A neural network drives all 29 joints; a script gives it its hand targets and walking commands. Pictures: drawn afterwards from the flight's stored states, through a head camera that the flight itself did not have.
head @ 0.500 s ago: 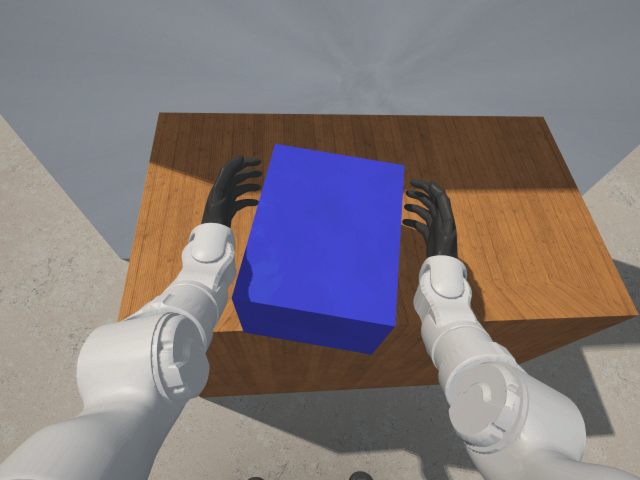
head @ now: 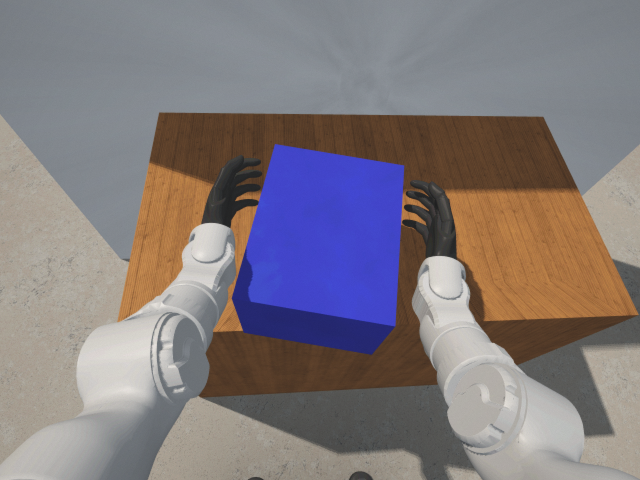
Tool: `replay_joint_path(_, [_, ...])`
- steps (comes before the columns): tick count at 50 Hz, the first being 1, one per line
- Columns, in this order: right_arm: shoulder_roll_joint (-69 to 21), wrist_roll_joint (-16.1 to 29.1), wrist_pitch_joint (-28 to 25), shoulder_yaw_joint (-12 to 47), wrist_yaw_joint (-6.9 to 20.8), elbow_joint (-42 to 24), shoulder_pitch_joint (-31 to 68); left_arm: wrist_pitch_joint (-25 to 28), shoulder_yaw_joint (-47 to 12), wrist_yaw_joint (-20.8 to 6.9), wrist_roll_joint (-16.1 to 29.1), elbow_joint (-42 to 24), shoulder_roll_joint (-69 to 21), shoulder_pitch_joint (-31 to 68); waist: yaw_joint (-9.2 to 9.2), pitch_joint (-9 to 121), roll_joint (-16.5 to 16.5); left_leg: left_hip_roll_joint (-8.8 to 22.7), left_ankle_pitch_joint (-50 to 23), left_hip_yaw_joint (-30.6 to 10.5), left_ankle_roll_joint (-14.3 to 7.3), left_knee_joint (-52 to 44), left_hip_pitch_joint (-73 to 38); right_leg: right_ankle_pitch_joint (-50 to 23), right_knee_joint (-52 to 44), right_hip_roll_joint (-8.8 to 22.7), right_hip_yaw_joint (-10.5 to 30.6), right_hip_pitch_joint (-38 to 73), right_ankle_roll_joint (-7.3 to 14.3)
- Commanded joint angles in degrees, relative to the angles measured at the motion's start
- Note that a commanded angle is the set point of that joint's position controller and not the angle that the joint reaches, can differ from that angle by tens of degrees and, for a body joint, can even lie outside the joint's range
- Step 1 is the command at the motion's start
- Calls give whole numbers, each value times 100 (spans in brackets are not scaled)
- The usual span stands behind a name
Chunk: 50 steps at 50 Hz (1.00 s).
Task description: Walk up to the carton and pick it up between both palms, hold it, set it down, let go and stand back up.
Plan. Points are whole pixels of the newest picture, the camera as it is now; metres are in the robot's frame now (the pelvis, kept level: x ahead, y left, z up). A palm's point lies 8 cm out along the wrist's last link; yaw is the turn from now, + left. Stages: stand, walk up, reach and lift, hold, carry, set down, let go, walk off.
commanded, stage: reach and lift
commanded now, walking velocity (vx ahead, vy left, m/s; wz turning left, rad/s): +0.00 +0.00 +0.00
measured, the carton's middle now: (323, 249) +0.44 -0.02 -0.05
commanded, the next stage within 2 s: none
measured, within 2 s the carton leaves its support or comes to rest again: leaves its support in 0.64 s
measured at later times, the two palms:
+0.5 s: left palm (228, 229) +0.44 +0.11 +0.01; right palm (446, 263) +0.38 -0.17 +0.01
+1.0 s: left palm (223, 213) +0.42 +0.10 +0.08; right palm (474, 244) +0.37 -0.17 +0.08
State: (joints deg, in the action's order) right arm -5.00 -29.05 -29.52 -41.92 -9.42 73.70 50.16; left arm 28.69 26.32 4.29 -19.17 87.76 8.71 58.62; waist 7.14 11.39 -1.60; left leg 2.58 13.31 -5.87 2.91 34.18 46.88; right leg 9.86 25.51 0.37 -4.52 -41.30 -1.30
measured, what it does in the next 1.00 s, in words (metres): stands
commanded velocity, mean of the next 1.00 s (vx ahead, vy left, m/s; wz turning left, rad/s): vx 0.00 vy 0.00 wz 0.00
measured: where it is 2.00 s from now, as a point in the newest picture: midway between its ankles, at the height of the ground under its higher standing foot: outside the picture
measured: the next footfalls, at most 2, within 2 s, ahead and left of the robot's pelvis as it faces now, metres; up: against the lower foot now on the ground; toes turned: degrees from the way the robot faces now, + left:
none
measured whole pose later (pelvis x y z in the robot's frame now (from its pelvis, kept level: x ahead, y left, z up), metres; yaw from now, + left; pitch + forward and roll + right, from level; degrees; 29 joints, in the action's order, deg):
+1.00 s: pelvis -0.02 -0.01 +0.01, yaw +1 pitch +17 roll -3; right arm -5.2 -12.7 -17.0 -28.6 -9.9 63.6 45.4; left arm 23.4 16.0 6.7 -7.6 84.9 5.9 56.2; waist 7.1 12.3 -1.5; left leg 2.6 11.9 -5.8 2.9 32.6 37.5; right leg 9.3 25.5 0.4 -4.5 -32.7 -1.3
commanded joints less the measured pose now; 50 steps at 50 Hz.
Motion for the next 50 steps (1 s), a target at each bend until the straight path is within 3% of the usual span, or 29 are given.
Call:
replay_joint_path(1, [-3344, -714, -182, 1232, 1004, 154, 1956, 98, -639, -774, -785, 136, -3683, 1980, 106, 3080, -512, -311, -2177, 799, 250, 26, -2146, -2631, 261, -257, -278, 2110, 107])
replay_joint_path(2, [-3382, -663, -265, 1290, 973, -25, 2080, 89, -662, -791, -799, 225, -3787, 1925, 48, 3228, -536, -287, -2296, 773, 255, 41, -2219, -2781, 238, -246, -283, 2190, 104])
replay_joint_path(3, [-3397, -646, -251, 1291, 974, 35, 1988, 123, -732, -804, -764, 183, -3782, 1955, 115, 3323, -637, -332, -2267, 812, 276, 60, -2169, -2829, 274, -255, -282, 2188, 119])
replay_joint_path(4, [-3354, -642, -263, 1335, 972, -37, 2038, 109, -681, -802, -738, 244, -3784, 1877, 63, 3261, -511, -311, -2371, 795, 262, 61, -2176, -2931, 287, -260, -270, 2280, 109])
replay_joint_path(5, [-3398, -622, -276, 1351, 958, 194, 1903, 161, -805, -807, -743, 110, -3826, 1938, 150, 3266, -638, -303, -2380, 765, 293, 46, -2264, -2889, 282, -264, -287, 2213, 115])
replay_joint_path(7, [-3433, -659, -312, 1435, 961, 179, 2053, 192, -817, -812, -701, 153, -3841, 1986, 108, 3288, -466, -297, -2456, 796, 264, 99, -2244, -3014, 269, -255, -252, 2212, 112])
replay_joint_path(9, [-3391, -627, -384, 1402, 933, 133, 2013, 233, -926, -803, -712, 83, -3984, 1965, 166, 3487, -640, -292, -2748, 745, 334, 116, -2452, -3075, 265, -283, -298, 2142, 110])
replay_joint_path(11, [-3467, -585, -433, 1601, 950, 139, 1996, 286, -925, -769, -692, 62, -3928, 1879, -13, 3565, -640, -292, -2949, 769, 337, 145, -2492, -3095, 286, -316, -275, 2082, 132])
replay_joint_path(14, [-3380, -508, -449, 1656, 967, 208, 1906, 359, -1080, -748, -625, -4, -3917, 1923, 4, 3663, -754, -266, -3004, 760, 391, 126, -2745, -2913, 167, -342, -331, 1975, 155])
replay_joint_path(16, [-3438, -454, -420, 1764, 973, 84, 2142, 383, -1068, -732, -552, -7, -3830, 1983, -125, 3643, -610, -308, -2606, 830, 304, 94, -2537, -2822, 204, -319, -248, 2083, 145])
replay_joint_path(19, [-3339, -446, -370, 1819, 966, 239, 1885, 412, -1288, -714, -462, -111, -3947, 2019, 10, 3795, -725, -296, -2532, 779, 348, -1, -2679, -2681, 133, -318, -281, 2043, 157])
replay_joint_path(20, [-3350, -390, -417, 1898, 992, 88, 2018, 401, -1295, -690, -493, -236, -3967, 2112, -80, 3928, -698, -264, -2770, 773, 357, 87, -2819, -2683, 189, -338, -283, 2001, 162])
replay_joint_path(22, [-3295, -312, -323, 2002, 993, 57, 1954, 354, -1408, -680, -426, -134, -3888, 2018, -132, 3895, -763, -260, -2541, 787, 323, 34, -2908, -2531, 138, -360, -281, 1940, 205])
replay_joint_path(23, [-3336, -403, -324, 1915, 988, 52, 2082, 371, -1297, -689, -425, -34, -3844, 2086, -143, 3845, -584, -272, -2379, 839, 297, 2, -2749, -2548, 165, -326, -270, 2047, 173])
replay_joint_path(24, [-3241, -307, -325, 2026, 1016, -20, 2006, 388, -1423, -665, -358, -240, -3854, 2028, -87, 3853, -711, -279, -2346, 805, 286, -9, -2764, -2538, 206, -344, -304, 2004, 161])
replay_joint_path(27, [-3277, -148, -218, 2304, 1038, -282, 2035, 342, -1527, -663, -246, -379, -3853, 2104, -204, 3935, -664, -291, -2237, 820, 276, -43, -2766, -2510, 235, -327, -220, 2224, 163])
replay_joint_path(28, [-3313, -183, -228, 2206, 1016, -260, 2081, 400, -1571, -672, -191, -500, -3867, 2306, -44, 3818, -682, -310, -2076, 826, 270, -81, -2612, -2496, 235, -305, -202, 2296, 156])
replay_joint_path(29, [-3272, -164, -120, 2319, 1051, -274, 2133, 359, -1600, -652, -76, -364, -3851, 2320, -149, 3873, -579, -301, -1711, 830, 203, -151, -2568, -2177, 164, -287, -169, 2282, 176])
replay_joint_path(30, [-3315, -100, -107, 2395, 1050, -368, 2095, 342, -1676, -670, -33, -506, -3900, 2313, -60, 3875, -684, -340, -1498, 826, 214, -164, -2444, -2091, 224, -261, -161, 2375, 164])
replay_joint_path(32, [-3309, 74, -68, 2620, 1062, -716, 2183, 328, -1749, -654, 80, -579, -3966, 2245, -172, 4073, -680, -348, -1805, 843, 201, -97, -2653, -2280, 216, -326, -141, 2444, 177])
replay_joint_path(33, [-3298, 127, 14, 2703, 1110, -741, 2365, 307, -1763, -654, 129, -456, -3944, 2302, -188, 3926, -668, -357, -1515, 824, 164, -156, -2472, -1971, 238, -284, -124, 2371, 176])
replay_joint_path(37, [-3285, 356, 323, 2981, 1129, -721, 2322, 171, -1948, -651, 280, -566, -4070, 2345, -134, 3704, -582, -367, -1194, 796, 138, -351, -2570, -1733, 144, -259, -57, 2490, 183])
replay_joint_path(38, [-3295, 438, 358, 3027, 1136, -909, 2514, 189, -2128, -631, 388, -882, -4090, 2645, -76, 3815, -591, -343, -1165, 761, 150, -316, -2672, -1694, 152, -280, -73, 2469, 194])
replay_joint_path(41, [-3388, 750, 620, 3375, 1172, -1250, 2529, 11, -2144, -625, 469, -926, -4205, 2319, -224, 3619, -531, -370, -1196, 785, 123, -469, -2755, -1710, 76, -308, -8, 2742, 204])
replay_joint_path(44, [-3449, 876, 1023, 3493, 1154, -1105, 2388, -127, -2159, -661, 573, -1121, -3983, 2577, -171, 3218, -395, -433, -725, 783, 55, -663, -2585, -1496, 7, -198, 104, 3020, 136])
replay_joint_path(46, [-3579, 1096, 1093, 3754, 1123, -1642, 2601, -204, -2362, -661, 815, -1532, -4127, 2609, -134, 3522, -383, -462, -982, 749, 83, -603, -2688, -1760, 107, -223, 104, 3274, 113])
replay_joint_path(47, [-3533, 1135, 1179, 3815, 1131, -1636, 2587, -262, -2277, -672, 715, -1533, -4196, 2650, -158, 3470, -400, -458, -1049, 717, 91, -635, -2702, -1844, 93, -238, 89, 3358, 109])
replay_joint_path(48, [-3443, 1319, 1250, 3955, 1116, -1931, 2584, -349, -2418, -681, 828, -1765, -4346, 2457, -44, 3379, -405, -467, -1180, 645, 119, -682, -2960, -1888, -35, -265, 95, 3450, 121])
replay_joint_path(50, [-3368, 1417, 1564, 3936, 1122, -1756, 2475, -602, -2174, -707, 687, -1651, -4152, 2381, -181, 2923, -294, -478, -812, 668, 36, -892, -2931, -1484, -197, -220, 165, 3477, 112])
